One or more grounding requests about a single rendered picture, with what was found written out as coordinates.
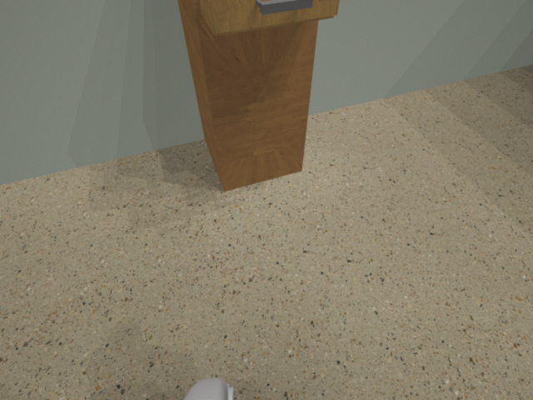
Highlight drawer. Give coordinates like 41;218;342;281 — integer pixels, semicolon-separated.
200;0;340;36

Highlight cabinet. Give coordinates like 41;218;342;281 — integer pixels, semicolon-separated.
177;0;318;192

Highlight robot left thigh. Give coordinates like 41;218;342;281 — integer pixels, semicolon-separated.
183;378;234;400

